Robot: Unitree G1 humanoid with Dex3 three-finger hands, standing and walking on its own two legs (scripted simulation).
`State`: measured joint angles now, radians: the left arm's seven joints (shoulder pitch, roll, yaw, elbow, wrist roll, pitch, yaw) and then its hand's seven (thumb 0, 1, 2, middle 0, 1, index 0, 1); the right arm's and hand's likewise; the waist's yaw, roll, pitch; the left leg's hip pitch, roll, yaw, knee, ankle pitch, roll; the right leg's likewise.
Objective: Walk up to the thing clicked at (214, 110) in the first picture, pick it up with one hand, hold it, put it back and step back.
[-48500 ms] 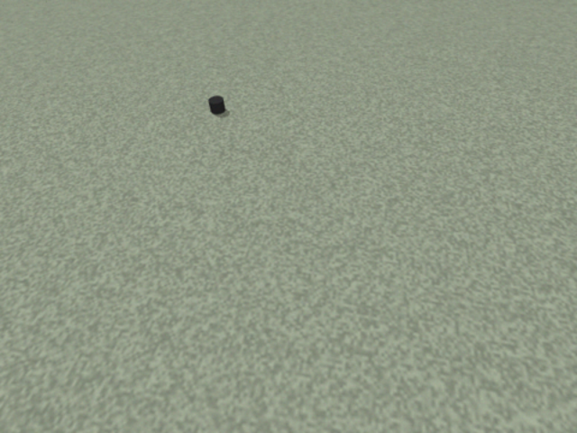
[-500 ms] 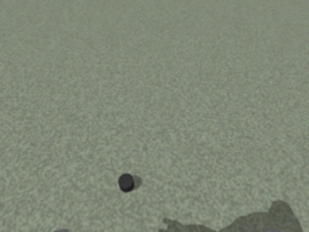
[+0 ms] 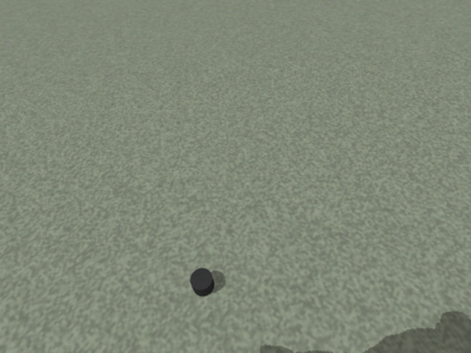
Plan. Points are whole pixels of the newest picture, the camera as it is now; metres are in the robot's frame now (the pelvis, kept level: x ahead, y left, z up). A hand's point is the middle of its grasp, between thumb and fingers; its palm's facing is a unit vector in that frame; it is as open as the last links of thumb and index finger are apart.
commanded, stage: walk up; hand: left
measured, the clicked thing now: (202, 282) +0.52 +0.23 -0.74
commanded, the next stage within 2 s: stand in 0.90 s
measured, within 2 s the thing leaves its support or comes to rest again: neither
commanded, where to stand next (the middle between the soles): +0.11 +0.03 m, yaw -6 degrees
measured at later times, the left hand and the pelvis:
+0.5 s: hand out of the picture +0.11 +0.25 -0.15, palm faces -0.01 -0.94 -0.33, open 7.4 cm; pelvis +0.01 +0.00 +0.00, yaw -1 degrees
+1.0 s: hand out of the picture +0.10 +0.25 -0.15, palm faces -0.01 -0.94 -0.34, open 7.4 cm; pelvis +0.02 +0.00 +0.00, yaw -1 degrees
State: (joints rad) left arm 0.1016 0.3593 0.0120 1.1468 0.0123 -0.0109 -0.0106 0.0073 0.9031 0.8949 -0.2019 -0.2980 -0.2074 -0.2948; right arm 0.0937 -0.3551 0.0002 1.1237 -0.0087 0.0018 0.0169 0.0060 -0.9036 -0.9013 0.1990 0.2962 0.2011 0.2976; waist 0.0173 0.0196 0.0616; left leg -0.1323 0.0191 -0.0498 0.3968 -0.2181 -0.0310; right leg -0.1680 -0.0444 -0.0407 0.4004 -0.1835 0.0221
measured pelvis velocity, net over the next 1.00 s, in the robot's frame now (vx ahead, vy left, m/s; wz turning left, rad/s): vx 0.02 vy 0.00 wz -0.01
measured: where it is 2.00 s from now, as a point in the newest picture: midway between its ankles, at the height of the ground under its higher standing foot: outside the picture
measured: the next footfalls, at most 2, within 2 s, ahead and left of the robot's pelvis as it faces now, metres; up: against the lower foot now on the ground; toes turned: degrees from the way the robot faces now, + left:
none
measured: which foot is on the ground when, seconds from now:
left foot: down 0.00-1.00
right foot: down 0.00-1.00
